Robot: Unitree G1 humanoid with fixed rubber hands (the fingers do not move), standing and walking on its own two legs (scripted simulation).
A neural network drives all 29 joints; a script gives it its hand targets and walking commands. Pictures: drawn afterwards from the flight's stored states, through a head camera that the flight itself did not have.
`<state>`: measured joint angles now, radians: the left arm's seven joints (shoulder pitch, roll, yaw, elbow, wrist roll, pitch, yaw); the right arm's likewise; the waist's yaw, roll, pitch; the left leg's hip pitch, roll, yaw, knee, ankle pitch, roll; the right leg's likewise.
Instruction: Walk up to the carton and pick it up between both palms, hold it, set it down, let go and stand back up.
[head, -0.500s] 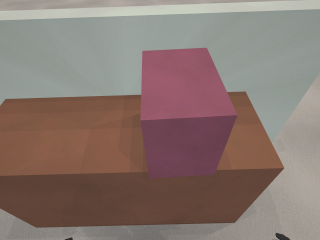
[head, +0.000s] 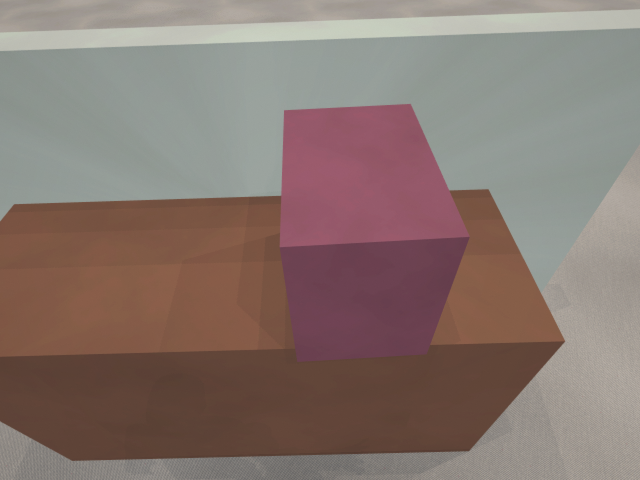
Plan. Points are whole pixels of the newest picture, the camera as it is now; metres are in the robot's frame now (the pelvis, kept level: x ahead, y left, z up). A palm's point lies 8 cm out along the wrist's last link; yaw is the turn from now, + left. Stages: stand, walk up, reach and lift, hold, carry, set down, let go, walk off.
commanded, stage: stand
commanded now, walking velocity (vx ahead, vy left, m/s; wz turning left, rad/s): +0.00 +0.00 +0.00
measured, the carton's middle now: (354, 231) +0.51 -0.03 +0.01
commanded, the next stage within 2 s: none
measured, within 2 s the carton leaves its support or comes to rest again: neither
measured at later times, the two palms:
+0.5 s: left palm out of the picture +0.10 +0.30 -0.11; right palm out of the picture +0.09 -0.30 -0.11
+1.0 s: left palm out of the picture +0.10 +0.30 -0.11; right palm out of the picture +0.09 -0.30 -0.11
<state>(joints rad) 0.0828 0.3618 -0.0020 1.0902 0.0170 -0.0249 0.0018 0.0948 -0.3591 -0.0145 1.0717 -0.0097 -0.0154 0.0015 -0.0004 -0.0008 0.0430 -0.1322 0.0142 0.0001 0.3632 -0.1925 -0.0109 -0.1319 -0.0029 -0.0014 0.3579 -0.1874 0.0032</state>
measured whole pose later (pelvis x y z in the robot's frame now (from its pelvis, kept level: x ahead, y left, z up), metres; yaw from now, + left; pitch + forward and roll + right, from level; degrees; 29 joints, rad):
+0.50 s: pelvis +0.00 +0.00 +0.00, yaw +0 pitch -2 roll +0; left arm 0.08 0.36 0.00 1.10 0.02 -0.02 0.00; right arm 0.09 -0.36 -0.01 1.07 -0.01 -0.01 0.00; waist 0.00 0.01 0.04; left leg -0.12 0.02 0.00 0.34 -0.19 -0.01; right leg -0.12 0.00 0.00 0.33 -0.18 0.00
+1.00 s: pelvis +0.01 +0.00 +0.00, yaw +0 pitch -2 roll +0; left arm 0.08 0.36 0.00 1.10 0.02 -0.02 0.00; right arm 0.10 -0.36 -0.02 1.07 -0.01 -0.01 0.00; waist 0.00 0.01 0.04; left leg -0.11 0.02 0.01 0.33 -0.19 -0.02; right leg -0.11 0.00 0.00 0.33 -0.18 0.00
